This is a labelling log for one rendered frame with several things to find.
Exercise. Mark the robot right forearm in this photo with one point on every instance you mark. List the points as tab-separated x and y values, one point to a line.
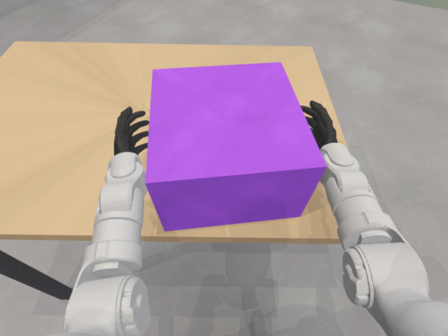
353	203

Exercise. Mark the table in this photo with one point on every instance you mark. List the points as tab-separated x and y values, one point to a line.
59	107

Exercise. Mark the robot left forearm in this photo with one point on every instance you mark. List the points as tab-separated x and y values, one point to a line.
115	248

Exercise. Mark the carton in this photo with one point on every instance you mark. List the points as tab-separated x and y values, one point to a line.
228	144

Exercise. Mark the right robot hand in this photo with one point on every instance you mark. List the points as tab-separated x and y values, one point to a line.
321	124

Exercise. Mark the left robot hand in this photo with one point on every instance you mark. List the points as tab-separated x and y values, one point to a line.
124	141

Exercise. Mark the robot right upper arm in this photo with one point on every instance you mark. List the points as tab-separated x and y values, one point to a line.
389	281

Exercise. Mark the robot left upper arm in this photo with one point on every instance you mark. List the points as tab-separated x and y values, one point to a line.
116	306

